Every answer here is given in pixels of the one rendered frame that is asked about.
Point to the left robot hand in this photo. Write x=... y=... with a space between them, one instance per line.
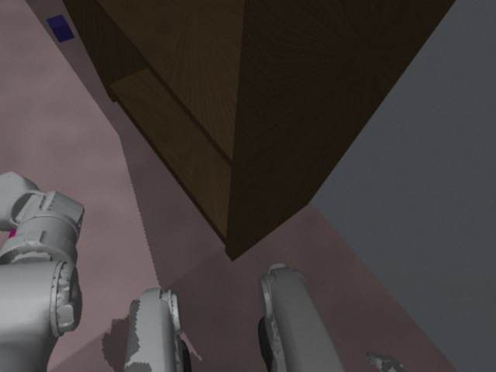
x=11 y=184

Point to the right robot hand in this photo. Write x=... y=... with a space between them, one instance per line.
x=384 y=363

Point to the right robot foot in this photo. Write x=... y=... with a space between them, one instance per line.
x=266 y=351

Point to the left robot arm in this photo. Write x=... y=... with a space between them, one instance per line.
x=40 y=295

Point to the bookshelf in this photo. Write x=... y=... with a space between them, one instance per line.
x=250 y=104

